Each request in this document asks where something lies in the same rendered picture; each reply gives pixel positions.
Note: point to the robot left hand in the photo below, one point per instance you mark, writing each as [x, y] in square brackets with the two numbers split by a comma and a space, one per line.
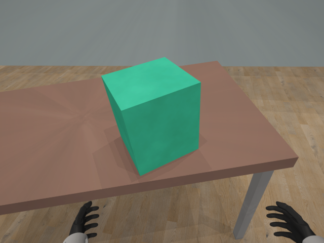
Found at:
[81, 219]

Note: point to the robot right hand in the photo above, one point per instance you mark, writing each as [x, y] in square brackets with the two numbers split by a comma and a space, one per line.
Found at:
[299, 229]

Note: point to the table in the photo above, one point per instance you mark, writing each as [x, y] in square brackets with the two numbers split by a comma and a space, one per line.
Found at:
[60, 144]

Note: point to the carton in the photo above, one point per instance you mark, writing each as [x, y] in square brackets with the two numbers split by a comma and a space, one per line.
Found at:
[156, 106]

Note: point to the left robot forearm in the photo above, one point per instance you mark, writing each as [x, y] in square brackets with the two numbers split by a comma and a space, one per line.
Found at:
[77, 238]

